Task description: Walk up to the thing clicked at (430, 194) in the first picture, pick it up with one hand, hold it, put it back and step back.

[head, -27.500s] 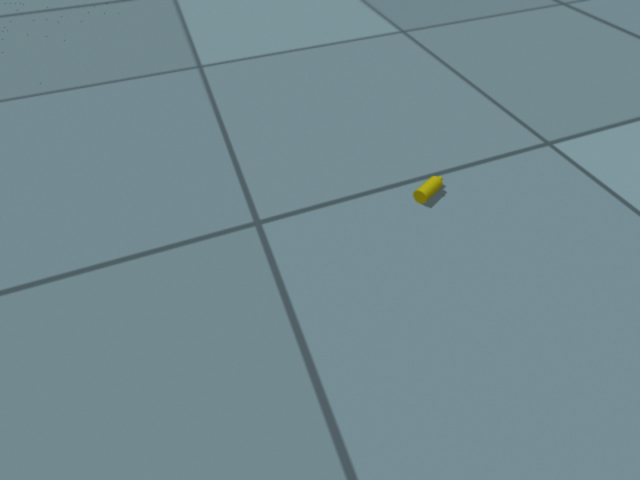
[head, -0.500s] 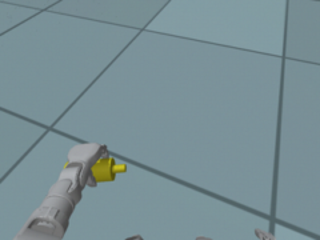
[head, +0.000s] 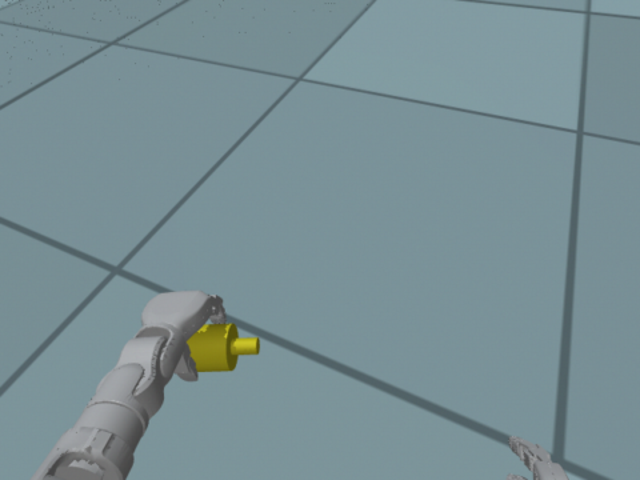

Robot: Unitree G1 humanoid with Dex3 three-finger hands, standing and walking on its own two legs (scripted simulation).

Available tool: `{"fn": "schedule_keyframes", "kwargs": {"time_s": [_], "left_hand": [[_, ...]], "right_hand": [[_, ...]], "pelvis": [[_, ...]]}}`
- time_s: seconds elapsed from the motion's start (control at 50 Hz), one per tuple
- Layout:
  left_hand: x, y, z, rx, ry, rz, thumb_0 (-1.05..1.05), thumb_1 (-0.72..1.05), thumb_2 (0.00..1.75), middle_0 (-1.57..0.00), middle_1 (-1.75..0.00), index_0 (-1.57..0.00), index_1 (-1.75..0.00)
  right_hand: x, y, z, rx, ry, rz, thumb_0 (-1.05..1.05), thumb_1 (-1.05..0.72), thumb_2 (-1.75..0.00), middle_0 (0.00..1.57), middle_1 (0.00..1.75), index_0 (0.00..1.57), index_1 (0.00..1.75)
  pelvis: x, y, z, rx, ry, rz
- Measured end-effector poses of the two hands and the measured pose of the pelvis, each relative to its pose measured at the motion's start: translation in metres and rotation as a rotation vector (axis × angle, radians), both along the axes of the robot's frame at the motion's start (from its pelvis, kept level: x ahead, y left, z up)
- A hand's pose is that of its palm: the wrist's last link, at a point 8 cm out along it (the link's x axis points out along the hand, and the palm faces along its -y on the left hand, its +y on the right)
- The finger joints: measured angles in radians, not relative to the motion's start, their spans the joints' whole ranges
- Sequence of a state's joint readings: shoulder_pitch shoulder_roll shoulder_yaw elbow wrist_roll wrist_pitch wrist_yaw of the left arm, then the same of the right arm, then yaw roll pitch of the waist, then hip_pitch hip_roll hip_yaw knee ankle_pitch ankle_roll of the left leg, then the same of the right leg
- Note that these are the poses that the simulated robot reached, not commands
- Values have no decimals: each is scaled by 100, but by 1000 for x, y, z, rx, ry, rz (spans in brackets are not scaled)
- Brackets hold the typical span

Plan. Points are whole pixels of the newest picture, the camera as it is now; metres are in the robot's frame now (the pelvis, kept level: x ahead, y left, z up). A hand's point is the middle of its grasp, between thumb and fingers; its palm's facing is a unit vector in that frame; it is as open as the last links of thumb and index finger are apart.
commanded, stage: hold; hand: left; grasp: from above
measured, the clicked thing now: (200, 347) +0.32 +0.22 -0.08
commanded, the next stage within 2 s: crouch in 1.28 s
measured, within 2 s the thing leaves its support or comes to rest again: neither
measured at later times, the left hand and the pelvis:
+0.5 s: hand (184, 348) +0.29 +0.22 -0.02, palm faces -0.44 -0.04 -0.90, open 9.6 cm; pelvis -0.01 +0.00 +0.01, yaw +0 degrees
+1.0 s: hand (184, 348) +0.29 +0.21 -0.01, palm faces -0.44 -0.04 -0.90, open 9.6 cm; pelvis -0.01 -0.01 +0.01, yaw +0 degrees
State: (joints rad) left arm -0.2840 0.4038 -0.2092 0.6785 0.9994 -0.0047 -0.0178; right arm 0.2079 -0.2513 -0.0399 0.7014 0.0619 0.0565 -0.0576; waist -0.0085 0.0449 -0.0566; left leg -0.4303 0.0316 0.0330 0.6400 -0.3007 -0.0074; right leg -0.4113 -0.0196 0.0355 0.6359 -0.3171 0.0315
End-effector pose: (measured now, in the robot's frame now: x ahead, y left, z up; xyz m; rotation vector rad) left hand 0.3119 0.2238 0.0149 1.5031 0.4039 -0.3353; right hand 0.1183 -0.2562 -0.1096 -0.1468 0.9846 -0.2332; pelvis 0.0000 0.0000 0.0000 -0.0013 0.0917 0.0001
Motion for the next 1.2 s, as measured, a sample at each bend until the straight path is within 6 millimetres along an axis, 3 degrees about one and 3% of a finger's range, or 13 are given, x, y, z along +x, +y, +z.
{"fn": "schedule_keyframes", "kwargs": {"time_s": [0.68,1.2], "left_hand": [[-20,-8,28,-7,-20,-12,0,11,29,-72,-52,-78,-44],[-22,-9,28,-12,-15,-19,-1,11,29,-71,-54,-76,-46]], "right_hand": [[10,2,13,19,-58,23,1,-91,-90,20,30,20,30],[8,3,16,18,-51,18,1,-91,-90,20,30,20,30]], "pelvis": [[-11,-5,10,8,-64,-5],[-12,-5,13,8,-75,-8]]}}
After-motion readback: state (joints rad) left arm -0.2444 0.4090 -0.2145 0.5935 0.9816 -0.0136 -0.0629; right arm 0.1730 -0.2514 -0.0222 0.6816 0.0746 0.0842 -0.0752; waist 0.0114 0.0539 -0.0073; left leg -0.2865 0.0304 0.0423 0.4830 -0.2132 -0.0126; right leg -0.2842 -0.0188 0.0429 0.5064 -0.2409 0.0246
